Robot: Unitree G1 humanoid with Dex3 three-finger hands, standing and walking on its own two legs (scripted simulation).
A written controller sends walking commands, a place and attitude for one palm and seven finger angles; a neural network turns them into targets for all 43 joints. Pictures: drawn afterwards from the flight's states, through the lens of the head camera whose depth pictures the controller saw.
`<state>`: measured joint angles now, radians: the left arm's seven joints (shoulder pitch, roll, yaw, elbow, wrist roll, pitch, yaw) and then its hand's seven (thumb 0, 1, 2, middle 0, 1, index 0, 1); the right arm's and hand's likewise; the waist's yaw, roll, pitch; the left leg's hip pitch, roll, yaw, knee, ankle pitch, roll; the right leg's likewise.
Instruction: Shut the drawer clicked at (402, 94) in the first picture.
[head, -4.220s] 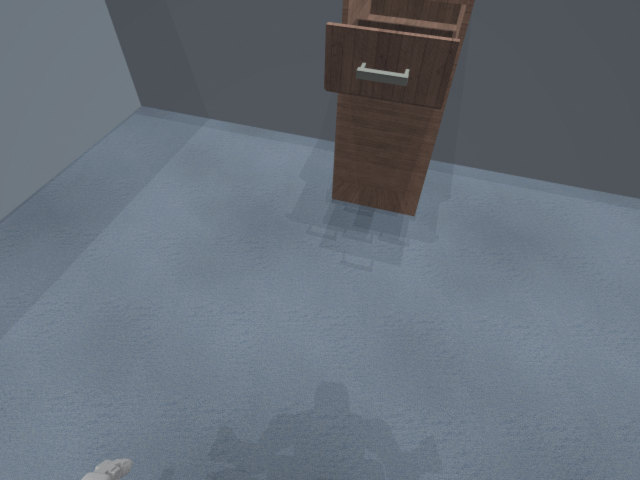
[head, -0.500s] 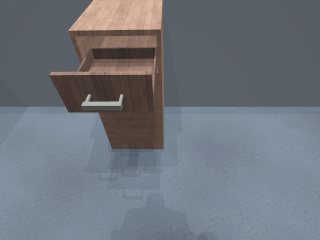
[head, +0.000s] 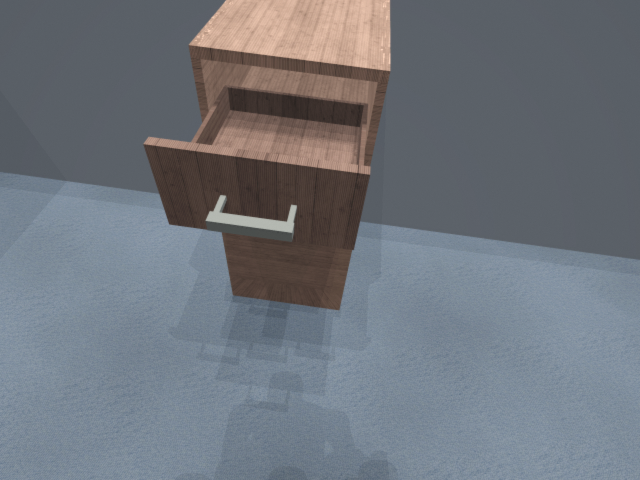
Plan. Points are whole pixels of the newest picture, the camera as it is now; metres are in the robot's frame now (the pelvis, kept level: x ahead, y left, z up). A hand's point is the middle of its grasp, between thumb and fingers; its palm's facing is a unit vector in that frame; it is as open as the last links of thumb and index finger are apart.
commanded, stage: take the last steps up to it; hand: left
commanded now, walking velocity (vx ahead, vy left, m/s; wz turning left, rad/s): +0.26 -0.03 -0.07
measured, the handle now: (254, 216) +0.49 +0.16 +0.02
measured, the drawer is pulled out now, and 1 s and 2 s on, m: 0.29 0.29 0.29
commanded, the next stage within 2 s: come to a stop and stand still in 0.36 s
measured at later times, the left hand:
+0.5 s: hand (253, 392) +0.27 +0.13 -0.16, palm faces -0.05 -0.98 -0.19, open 7.4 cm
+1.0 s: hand (183, 470) +0.16 +0.21 -0.18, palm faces +0.07 -0.98 -0.19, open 7.4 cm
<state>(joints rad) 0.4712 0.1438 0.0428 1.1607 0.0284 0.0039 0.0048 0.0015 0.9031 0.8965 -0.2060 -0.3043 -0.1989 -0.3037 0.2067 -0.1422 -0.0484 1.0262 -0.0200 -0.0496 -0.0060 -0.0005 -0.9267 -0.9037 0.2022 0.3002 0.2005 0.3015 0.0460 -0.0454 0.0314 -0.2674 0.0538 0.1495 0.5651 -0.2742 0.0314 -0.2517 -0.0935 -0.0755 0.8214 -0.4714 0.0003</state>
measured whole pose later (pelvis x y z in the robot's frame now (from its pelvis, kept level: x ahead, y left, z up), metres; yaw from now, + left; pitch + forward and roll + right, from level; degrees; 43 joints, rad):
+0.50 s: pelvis +0.14 -0.04 -0.01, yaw -1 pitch -2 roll +0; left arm 0.10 0.14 0.04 0.99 0.02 -0.05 0.00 0.00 0.91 0.90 -0.20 -0.30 -0.20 -0.30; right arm 0.43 -0.11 -0.03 1.18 -0.01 -0.02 -0.02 0.00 -0.91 -0.90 0.20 0.30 0.20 0.30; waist -0.06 0.03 0.09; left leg -0.18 0.07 0.10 0.91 -0.54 -0.01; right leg -0.36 -0.04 -0.14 0.62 -0.22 -0.05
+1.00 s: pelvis +0.13 +0.01 +0.01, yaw -1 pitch -2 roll -1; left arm 0.25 0.22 0.06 1.04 0.02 0.06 0.03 0.00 0.91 0.90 -0.20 -0.30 -0.20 -0.30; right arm 0.15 -0.13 -0.02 1.01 -0.02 0.02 -0.03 0.00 -0.91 -0.90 0.20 0.30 0.20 0.30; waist 0.03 -0.06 0.04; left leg -0.25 0.02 0.07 0.50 -0.22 0.04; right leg -0.39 -0.02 0.00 0.88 -0.41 0.02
